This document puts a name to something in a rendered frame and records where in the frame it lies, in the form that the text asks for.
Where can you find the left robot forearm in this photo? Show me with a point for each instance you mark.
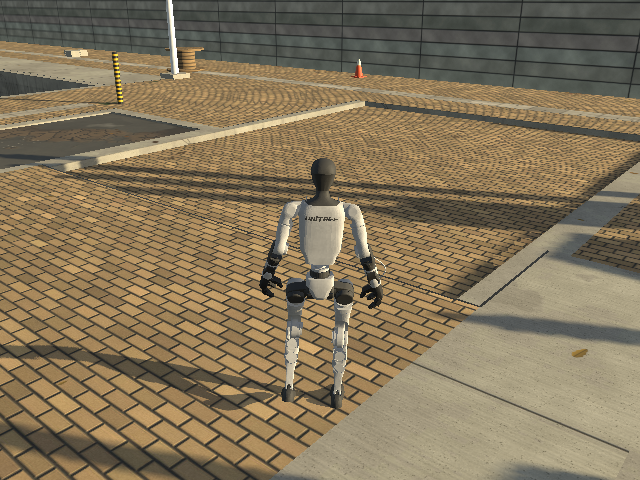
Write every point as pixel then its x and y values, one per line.
pixel 271 264

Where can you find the robot right foot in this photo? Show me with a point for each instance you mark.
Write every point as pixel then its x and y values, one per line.
pixel 336 400

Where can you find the right robot upper arm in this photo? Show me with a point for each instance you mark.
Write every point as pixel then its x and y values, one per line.
pixel 353 213

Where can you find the right robot hand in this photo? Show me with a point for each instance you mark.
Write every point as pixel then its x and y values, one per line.
pixel 377 292

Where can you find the robot left thigh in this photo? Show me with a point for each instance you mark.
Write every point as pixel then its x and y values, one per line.
pixel 295 296

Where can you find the left robot upper arm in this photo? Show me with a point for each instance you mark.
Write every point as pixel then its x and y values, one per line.
pixel 289 211

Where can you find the right robot forearm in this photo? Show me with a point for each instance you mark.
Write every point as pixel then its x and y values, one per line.
pixel 370 269

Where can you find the left robot hand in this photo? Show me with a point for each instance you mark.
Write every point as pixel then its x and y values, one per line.
pixel 271 282

